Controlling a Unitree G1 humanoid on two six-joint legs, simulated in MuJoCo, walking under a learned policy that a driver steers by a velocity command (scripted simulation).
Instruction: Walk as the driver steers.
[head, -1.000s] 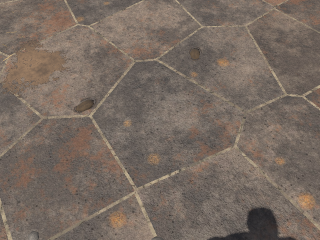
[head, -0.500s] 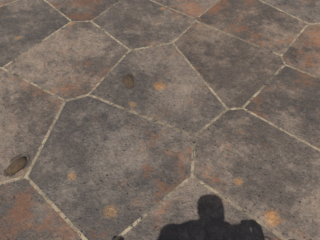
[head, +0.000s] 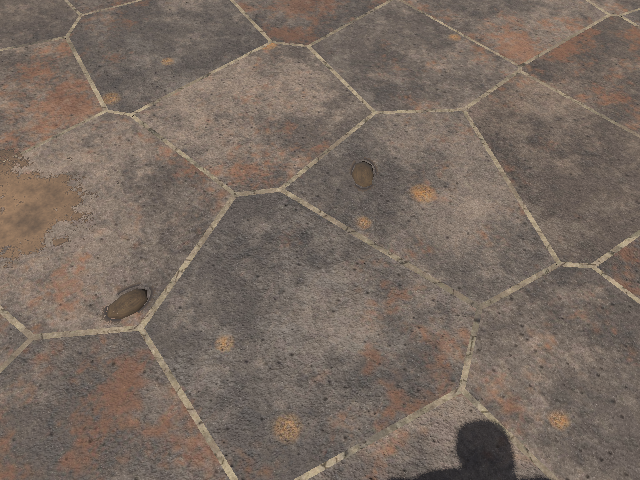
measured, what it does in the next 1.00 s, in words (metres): steps on the spot, turning left: left foot, then right foot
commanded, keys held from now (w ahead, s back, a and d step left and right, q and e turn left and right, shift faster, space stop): q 0.38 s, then no key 0.62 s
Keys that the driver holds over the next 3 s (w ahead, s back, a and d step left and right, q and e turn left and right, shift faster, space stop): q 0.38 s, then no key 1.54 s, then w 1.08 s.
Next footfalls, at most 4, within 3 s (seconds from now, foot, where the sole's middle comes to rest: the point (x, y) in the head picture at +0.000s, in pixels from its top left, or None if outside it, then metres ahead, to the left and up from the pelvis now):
0.02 left None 0.05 0.11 -0.77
0.50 right None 0.11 -0.10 -0.77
0.80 left None -0.01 0.14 -0.77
2.64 left None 0.39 0.26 -0.77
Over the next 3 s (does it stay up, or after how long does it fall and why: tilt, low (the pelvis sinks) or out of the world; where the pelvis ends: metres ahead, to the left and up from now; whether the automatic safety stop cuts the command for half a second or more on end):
stays up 0.43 0.18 0.01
